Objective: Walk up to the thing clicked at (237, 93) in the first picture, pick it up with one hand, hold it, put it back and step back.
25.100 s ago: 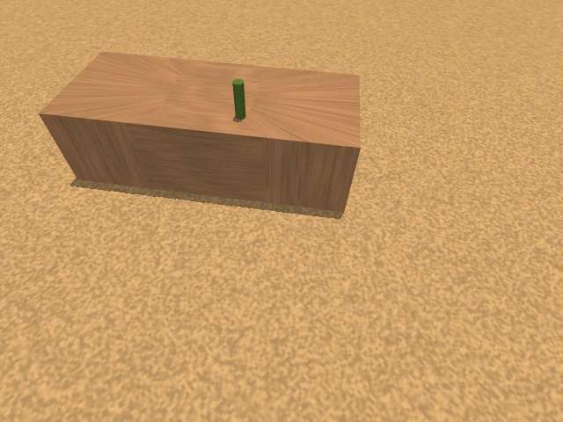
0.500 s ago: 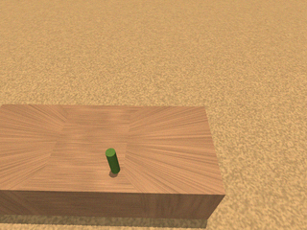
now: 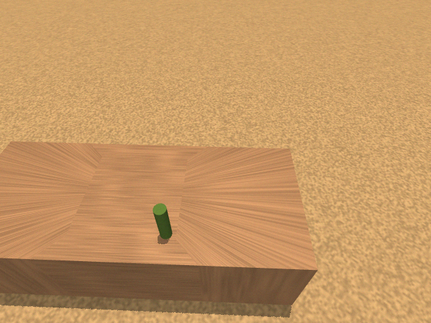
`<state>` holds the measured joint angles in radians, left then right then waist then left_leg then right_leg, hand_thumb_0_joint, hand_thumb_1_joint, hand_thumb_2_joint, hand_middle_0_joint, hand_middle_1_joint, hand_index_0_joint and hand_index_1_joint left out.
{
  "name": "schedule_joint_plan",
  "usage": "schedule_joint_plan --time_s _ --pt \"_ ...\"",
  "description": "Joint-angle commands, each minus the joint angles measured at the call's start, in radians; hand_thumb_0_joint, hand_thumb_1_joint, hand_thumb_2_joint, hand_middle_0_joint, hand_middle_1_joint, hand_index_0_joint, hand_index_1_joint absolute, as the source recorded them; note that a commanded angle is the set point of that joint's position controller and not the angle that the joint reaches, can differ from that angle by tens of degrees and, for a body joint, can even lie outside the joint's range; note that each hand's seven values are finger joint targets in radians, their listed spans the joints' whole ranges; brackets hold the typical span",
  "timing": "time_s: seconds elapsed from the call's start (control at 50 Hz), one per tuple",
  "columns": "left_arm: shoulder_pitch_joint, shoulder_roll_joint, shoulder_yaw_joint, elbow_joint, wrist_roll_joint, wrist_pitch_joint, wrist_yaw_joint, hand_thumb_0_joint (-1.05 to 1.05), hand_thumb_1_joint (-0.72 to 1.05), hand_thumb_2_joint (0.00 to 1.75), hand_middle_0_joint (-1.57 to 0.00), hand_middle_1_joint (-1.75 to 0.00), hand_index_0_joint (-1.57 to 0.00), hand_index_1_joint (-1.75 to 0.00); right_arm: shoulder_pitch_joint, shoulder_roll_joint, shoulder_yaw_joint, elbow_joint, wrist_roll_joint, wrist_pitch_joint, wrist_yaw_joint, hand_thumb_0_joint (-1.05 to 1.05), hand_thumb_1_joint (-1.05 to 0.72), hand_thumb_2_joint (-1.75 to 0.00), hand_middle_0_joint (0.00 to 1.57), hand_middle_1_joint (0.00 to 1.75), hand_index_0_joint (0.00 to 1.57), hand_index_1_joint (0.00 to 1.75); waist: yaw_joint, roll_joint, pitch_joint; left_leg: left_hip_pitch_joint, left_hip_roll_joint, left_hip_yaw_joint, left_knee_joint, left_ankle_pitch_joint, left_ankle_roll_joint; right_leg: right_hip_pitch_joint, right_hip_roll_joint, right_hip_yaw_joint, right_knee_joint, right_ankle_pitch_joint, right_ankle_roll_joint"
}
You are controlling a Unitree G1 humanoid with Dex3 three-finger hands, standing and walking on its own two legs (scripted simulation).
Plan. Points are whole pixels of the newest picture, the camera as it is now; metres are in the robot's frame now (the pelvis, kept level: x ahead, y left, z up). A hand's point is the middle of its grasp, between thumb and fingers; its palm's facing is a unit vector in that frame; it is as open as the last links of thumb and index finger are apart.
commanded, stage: home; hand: left
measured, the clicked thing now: (163, 222) +0.49 +0.19 -0.31
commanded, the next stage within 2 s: stand in 0.62 s
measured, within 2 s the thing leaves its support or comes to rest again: neither
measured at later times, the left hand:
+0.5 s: hand out of the picture +0.08 +0.25 -0.15, palm faces -0.04 -0.94 -0.35, open 17.7 cm
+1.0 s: hand out of the picture +0.11 +0.25 -0.15, palm faces -0.03 -0.93 -0.36, open 13.9 cm
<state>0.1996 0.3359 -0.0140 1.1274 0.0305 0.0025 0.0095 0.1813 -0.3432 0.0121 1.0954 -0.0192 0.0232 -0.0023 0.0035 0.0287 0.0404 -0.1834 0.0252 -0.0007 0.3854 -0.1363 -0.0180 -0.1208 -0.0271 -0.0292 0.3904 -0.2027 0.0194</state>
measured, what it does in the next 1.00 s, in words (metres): stands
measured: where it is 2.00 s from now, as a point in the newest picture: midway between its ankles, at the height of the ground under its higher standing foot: outside the picture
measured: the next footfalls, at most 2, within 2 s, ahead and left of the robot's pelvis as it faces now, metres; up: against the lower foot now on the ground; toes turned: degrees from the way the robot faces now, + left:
none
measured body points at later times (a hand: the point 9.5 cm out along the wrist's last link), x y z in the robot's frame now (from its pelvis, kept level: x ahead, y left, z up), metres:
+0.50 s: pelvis +0.02 +0.00 +0.00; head +0.02 -0.01 +0.45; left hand +0.09 +0.29 -0.13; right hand +0.08 -0.30 -0.14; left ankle +0.05 +0.13 -0.74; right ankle +0.01 -0.13 -0.74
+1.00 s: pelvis +0.03 +0.00 +0.00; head +0.04 -0.01 +0.45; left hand +0.11 +0.30 -0.13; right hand +0.11 -0.30 -0.13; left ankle +0.05 +0.13 -0.74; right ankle +0.01 -0.13 -0.74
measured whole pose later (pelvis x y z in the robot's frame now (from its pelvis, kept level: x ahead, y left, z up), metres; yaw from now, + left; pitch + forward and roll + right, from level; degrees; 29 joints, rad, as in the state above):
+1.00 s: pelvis +0.03 +0.00 +0.00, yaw +0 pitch -2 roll +0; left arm 0.10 0.34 0.00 1.14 0.02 -0.01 0.00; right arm 0.10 -0.35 0.01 1.13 -0.01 0.00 0.00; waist 0.00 0.02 0.05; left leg -0.13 0.02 0.01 0.33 -0.15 -0.02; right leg -0.06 -0.03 -0.02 0.32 -0.21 0.02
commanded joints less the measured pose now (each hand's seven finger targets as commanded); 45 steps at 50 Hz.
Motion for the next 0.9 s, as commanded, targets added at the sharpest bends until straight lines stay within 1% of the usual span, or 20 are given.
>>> schedule_joint_plan --time_s 0.0,0.06,0.1,0.18,0.2,0.32,0.42,0.5,0.52,0.62,0.68,0.7,0.72,0.74,0.76,0.8,0.82,0.84,0.86,0.88 --pt "-0.039 0.215 0.042 -0.041 -0.006 -0.015 0.014 0.0 -0.61 0.02 -0.04 -0.04 -0.04 -0.04 -0.044 -0.197 -0.041 -0.056 -0.001 -0.026 -0.014 0.0 -0.9 -0.9 0.2 0.3 0.2 0.3 -0.003 -0.009 0.027 -0.038 0.079 -0.116 -0.112 -0.205 0.02 -0.087 -0.08 0.093 -0.113 -0.155 -0.024" --pt "-0.035 0.215 0.039 -0.037 -0.008 -0.019 0.014 0.0 -0.6 0.03 -0.05 -0.04 -0.05 -0.04 -0.053 -0.199 -0.04 -0.052 0.002 -0.029 -0.013 0.0 -0.9 -0.9 0.2 0.3 0.2 0.3 -0.001 -0.015 -0.005 -0.002 0.083 -0.109 -0.091 -0.141 0.026 -0.076 -0.09 0.099 -0.117 -0.11 -0.029" --pt "-0.056 0.227 0.043 -0.041 -0.009 -0.024 0.016 0.0 -0.58 0.03 -0.05 -0.05 -0.05 -0.04 -0.043 -0.187 -0.038 -0.049 0.003 -0.03 -0.012 0.0 -0.9 -0.9 0.2 0.3 0.2 0.3 -0.01 -0.04 -0.022 0.029 0.079 -0.097 -0.074 -0.066 0.027 -0.077 -0.101 0.11 -0.13 -0.082 -0.033" --pt "-0.058 0.212 0.039 -0.032 -0.012 -0.025 0.016 0.0 -0.61 0.01 -0.04 -0.04 -0.04 -0.04 -0.053 -0.2 -0.037 -0.043 0.004 -0.034 -0.013 0.0 -0.9 -0.9 0.2 0.3 0.2 0.3 -0.007 -0.03 -0.02 0.025 0.086 -0.098 -0.08 -0.034 0.03 -0.046 -0.099 0.097 -0.114 -0.018 -0.028" --pt "-0.062 0.214 0.04 -0.03 -0.013 -0.024 0.015 0.0 -0.61 0.02 -0.04 -0.04 -0.05 -0.04 -0.056 -0.195 -0.036 -0.04 0.003 -0.033 -0.013 0.0 -0.9 -0.9 0.2 0.3 0.2 0.3 -0.006 -0.036 -0.008 0.021 0.082 -0.093 -0.081 -0.039 0.028 -0.056 -0.1 0.1 -0.118 -0.039 -0.029" --pt "-0.064 0.214 0.042 -0.026 -0.012 -0.022 0.013 0.0 -0.61 0.02 -0.04 -0.04 -0.04 -0.04 -0.066 -0.203 -0.035 -0.031 0.005 -0.036 -0.015 0.0 -0.9 -0.9 0.2 0.3 0.2 0.3 -0.001 -0.018 -0.01 0.019 0.086 -0.099 -0.101 -0.031 0.023 -0.031 -0.093 0.082 -0.11 0.007 -0.024" --pt "-0.083 0.213 0.044 -0.028 -0.013 -0.025 0.014 0.0 -0.61 0.01 -0.04 -0.04 -0.04 -0.04 -0.085 -0.202 -0.035 -0.029 0.006 -0.04 -0.016 0.0 -0.9 -0.9 0.2 0.3 0.2 0.3 0.0 -0.025 -0.046 0.059 0.091 -0.093 -0.085 0.057 0.026 -0.01 -0.105 0.086 -0.115 0.079 -0.025" --pt "-0.1 0.212 0.046 -0.026 -0.016 -0.023 0.014 0.0 -0.61 0.01 -0.04 -0.04 -0.04 -0.04 -0.081 -0.2 -0.035 -0.022 0.007 -0.041 -0.017 0.0 -0.9 -0.9 0.2 0.3 0.2 0.3 -0.005 -0.026 -0.042 0.057 0.095 -0.089 -0.089 0.069 0.025 0.003 -0.107 0.087 -0.116 0.091 -0.025" --pt "-0.101 0.215 0.047 -0.031 -0.017 -0.025 0.013 0.0 -0.61 0.02 -0.04 -0.04 -0.04 -0.04 -0.086 -0.201 -0.035 -0.023 0.005 -0.042 -0.017 0.0 -0.9 -0.9 0.2 0.3 0.2 0.3 -0.003 -0.025 -0.055 0.07 0.096 -0.086 -0.087 0.099 0.024 0.01 -0.109 0.087 -0.117 0.118 -0.025" --pt "-0.107 0.214 0.049 -0.032 -0.016 -0.026 0.013 0.0 -0.59 0.03 -0.05 -0.04 -0.05 -0.04 -0.094 -0.206 -0.037 -0.021 0.006 -0.044 -0.018 0.0 -0.9 -0.9 0.2 0.3 0.2 0.3 -0.003 -0.02 -0.076 0.085 0.101 -0.081 -0.081 0.154 0.024 0.034 -0.11 0.083 -0.115 0.176 -0.022" --pt "-0.112 0.213 0.049 -0.033 -0.017 -0.025 0.011 0.0 -0.59 0.03 -0.05 -0.04 -0.05 -0.04 -0.101 -0.211 -0.038 -0.017 0.006 -0.045 -0.019 0.0 -0.9 -0.9 0.2 0.3 0.2 0.3 -0.001 -0.019 -0.07 0.083 0.102 -0.082 -0.088 0.159 0.019 0.036 -0.11 0.08 -0.114 0.171 -0.021" --pt "-0.117 0.211 0.048 -0.032 -0.016 -0.023 0.012 0.0 -0.6 0.03 -0.05 -0.04 -0.05 -0.04 -0.103 -0.208 -0.037 -0.017 0.007 -0.043 -0.019 0.0 -0.9 -0.9 0.2 0.3 0.2 0.3 -0.004 -0.022 -0.059 0.078 0.1 -0.082 -0.091 0.137 0.018 0.028 -0.107 0.077 -0.118 0.145 -0.02" --pt "-0.118 0.213 0.05 -0.032 -0.015 -0.023 0.012 0.0 -0.52 0.11 -0.13 -0.12 -0.13 -0.12 -0.104 -0.21 -0.038 -0.017 0.006 -0.041 -0.02 0.0 -0.9 -0.9 0.2 0.3 0.2 0.3 -0.003 -0.019 -0.062 0.076 0.101 -0.081 -0.09 0.117 0.022 0.034 -0.11 0.081 -0.123 0.143 -0.022" --pt "-0.119 0.219 0.052 -0.034 -0.015 -0.023 0.012 0.0 -0.44 0.19 -0.2 -0.2 -0.2 -0.2 -0.105 -0.207 -0.038 -0.02 0.005 -0.044 -0.02 0.0 -0.9 -0.9 0.2 0.3 0.2 0.3 -0.002 -0.027 -0.078 0.085 0.105 -0.078 -0.085 0.154 0.024 0.048 -0.113 0.08 -0.115 0.179 -0.025" --pt "-0.117 0.216 0.052 -0.034 -0.016 -0.024 0.013 0.0 -0.36 0.27 -0.2 -0.28 -0.2 -0.28 -0.101 -0.207 -0.037 -0.017 0.007 -0.043 -0.018 0.0 -0.9 -0.9 0.2 0.3 0.2 0.3 -0.002 -0.024 -0.08 0.089 0.103 -0.081 -0.088 0.168 0.022 0.046 -0.113 0.078 -0.116 0.186 -0.023" --pt "-0.118 0.221 0.054 -0.037 -0.018 -0.025 0.012 0.0 -0.2 0.43 -0.2 -0.3 -0.2 -0.3 -0.105 -0.209 -0.038 -0.017 0.006 -0.045 -0.018 0.0 -0.9 -0.9 0.2 0.3 0.2 0.3 -0.001 -0.02 -0.085 0.097 0.105 -0.078 -0.086 0.193 0.02 0.051 -0.113 0.078 -0.112 0.206 -0.022" --pt "-0.117 0.216 0.052 -0.036 -0.018 -0.025 0.011 0.0 -0.12 0.51 -0.2 -0.3 -0.2 -0.3 -0.106 -0.21 -0.038 -0.015 0.007 -0.045 -0.018 0.0 -0.9 -0.9 0.2 0.3 0.2 0.3 -0.003 -0.023 -0.077 0.095 0.103 -0.078 -0.088 0.184 0.018 0.042 -0.111 0.077 -0.114 0.188 -0.021" --pt "-0.124 0.218 0.053 -0.039 -0.016 -0.024 0.012 0.0 -0.04 0.59 -0.2 -0.3 -0.2 -0.3 -0.106 -0.214 -0.04 -0.017 0.005 -0.047 -0.019 0.0 -0.9 -0.9 0.2 0.3 0.2 0.3 -0.005 -0.022 -0.089 0.099 0.107 -0.075 -0.08 0.207 0.021 0.055 -0.114 0.078 -0.111 0.217 -0.022" --pt "-0.127 0.214 0.052 -0.038 -0.016 -0.023 0.011 0.0 0.04 0.67 -0.2 -0.3 -0.2 -0.3 -0.109 -0.212 -0.037 -0.014 0.007 -0.046 -0.019 0.0 -0.9 -0.9 0.2 0.3 0.2 0.3 -0.002 -0.021 -0.073 0.085 0.105 -0.078 -0.091 0.178 0.017 0.049 -0.11 0.074 -0.116 0.182 -0.02" --pt "-0.124 0.217 0.052 -0.039 -0.016 -0.023 0.012 0.0 0.12 0.75 -0.2 -0.3 -0.2 -0.3 -0.113 -0.214 -0.04 -0.015 0.006 -0.045 -0.019 0.0 -0.9 -0.9 0.2 0.3 0.2 0.3 -0.001 -0.024 -0.083 0.1 0.107 -0.077 -0.085 0.19 0.02 0.051 -0.114 0.076 -0.114 0.198 -0.023"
